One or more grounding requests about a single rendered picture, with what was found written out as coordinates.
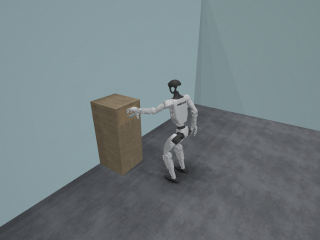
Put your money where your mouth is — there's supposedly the cabinet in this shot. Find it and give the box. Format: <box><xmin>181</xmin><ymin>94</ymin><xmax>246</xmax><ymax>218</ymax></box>
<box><xmin>90</xmin><ymin>93</ymin><xmax>143</xmax><ymax>176</ymax></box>

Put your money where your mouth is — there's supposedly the robot right hand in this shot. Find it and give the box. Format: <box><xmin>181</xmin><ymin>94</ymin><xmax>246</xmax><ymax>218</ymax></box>
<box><xmin>190</xmin><ymin>125</ymin><xmax>198</xmax><ymax>136</ymax></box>

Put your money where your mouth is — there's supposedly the robot left shin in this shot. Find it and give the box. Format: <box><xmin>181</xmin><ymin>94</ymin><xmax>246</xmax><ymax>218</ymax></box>
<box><xmin>163</xmin><ymin>154</ymin><xmax>176</xmax><ymax>179</ymax></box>

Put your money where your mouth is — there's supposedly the robot left upper arm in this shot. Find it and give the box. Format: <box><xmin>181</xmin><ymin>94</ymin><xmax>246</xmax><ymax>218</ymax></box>
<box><xmin>151</xmin><ymin>100</ymin><xmax>173</xmax><ymax>114</ymax></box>

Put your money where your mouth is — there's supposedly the drawer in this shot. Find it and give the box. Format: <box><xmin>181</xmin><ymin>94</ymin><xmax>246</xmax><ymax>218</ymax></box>
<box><xmin>117</xmin><ymin>103</ymin><xmax>140</xmax><ymax>126</ymax></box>

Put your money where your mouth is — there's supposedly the robot left hand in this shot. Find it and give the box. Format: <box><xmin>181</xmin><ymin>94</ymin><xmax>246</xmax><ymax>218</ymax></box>
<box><xmin>126</xmin><ymin>107</ymin><xmax>139</xmax><ymax>119</ymax></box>

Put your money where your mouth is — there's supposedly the robot right foot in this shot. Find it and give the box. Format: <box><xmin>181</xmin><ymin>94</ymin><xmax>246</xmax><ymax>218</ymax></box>
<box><xmin>174</xmin><ymin>165</ymin><xmax>188</xmax><ymax>174</ymax></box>

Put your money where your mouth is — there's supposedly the robot right upper arm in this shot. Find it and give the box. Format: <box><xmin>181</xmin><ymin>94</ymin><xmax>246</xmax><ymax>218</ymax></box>
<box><xmin>183</xmin><ymin>94</ymin><xmax>198</xmax><ymax>115</ymax></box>

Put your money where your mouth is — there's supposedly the robot left forearm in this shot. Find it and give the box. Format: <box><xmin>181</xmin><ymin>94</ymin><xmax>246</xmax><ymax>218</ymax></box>
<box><xmin>136</xmin><ymin>107</ymin><xmax>154</xmax><ymax>115</ymax></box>

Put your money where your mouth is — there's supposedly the handle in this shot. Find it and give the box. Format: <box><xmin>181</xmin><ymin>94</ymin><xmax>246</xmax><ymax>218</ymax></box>
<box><xmin>126</xmin><ymin>113</ymin><xmax>136</xmax><ymax>118</ymax></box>

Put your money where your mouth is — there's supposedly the robot right forearm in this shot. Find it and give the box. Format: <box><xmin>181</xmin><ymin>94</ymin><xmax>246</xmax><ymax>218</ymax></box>
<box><xmin>191</xmin><ymin>112</ymin><xmax>198</xmax><ymax>126</ymax></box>

